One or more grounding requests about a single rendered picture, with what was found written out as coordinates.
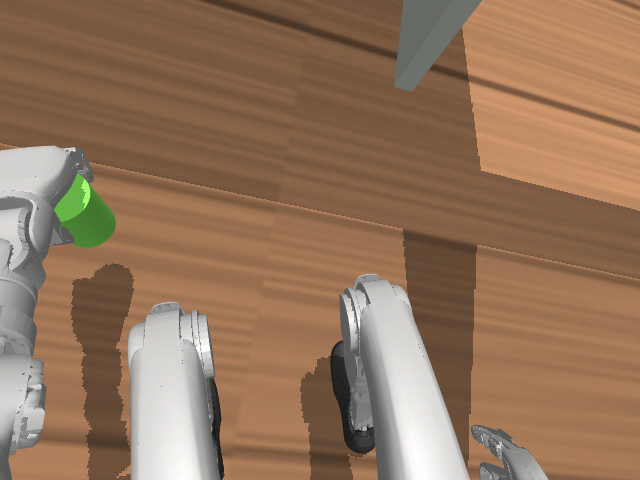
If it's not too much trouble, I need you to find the left robot arm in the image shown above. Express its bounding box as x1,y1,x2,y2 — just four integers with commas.
0,191,56,480

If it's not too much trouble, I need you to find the right robot hand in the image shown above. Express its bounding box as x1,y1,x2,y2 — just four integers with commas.
471,425,549,480

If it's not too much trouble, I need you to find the right robot foot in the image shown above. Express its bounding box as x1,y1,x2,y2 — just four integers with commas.
330,340,375,454

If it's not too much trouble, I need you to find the can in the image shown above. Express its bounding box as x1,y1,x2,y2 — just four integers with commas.
54,173,116,248

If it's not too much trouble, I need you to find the left robot hand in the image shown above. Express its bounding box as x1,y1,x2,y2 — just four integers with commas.
0,146,94,245

